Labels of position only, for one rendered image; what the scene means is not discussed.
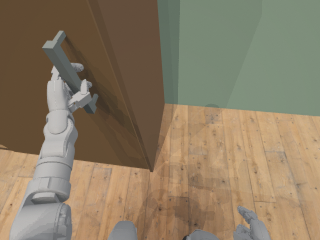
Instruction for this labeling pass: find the robot left forearm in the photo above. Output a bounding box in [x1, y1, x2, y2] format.
[9, 110, 78, 240]

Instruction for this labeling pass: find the left robot hand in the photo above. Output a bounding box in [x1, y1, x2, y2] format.
[47, 63, 92, 114]

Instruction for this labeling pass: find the robot right thigh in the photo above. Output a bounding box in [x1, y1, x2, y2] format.
[186, 230, 219, 240]

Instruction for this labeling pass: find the handle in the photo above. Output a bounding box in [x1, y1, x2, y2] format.
[42, 30, 99, 114]

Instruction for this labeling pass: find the left robot upper arm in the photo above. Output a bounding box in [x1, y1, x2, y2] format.
[11, 202, 72, 240]

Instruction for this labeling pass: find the robot thigh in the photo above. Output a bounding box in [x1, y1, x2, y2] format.
[186, 230, 219, 240]
[107, 220, 138, 240]

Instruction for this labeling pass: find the right robot hand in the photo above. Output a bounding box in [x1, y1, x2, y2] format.
[233, 206, 271, 240]

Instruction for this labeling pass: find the robot left thigh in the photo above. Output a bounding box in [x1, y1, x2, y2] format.
[107, 220, 138, 240]

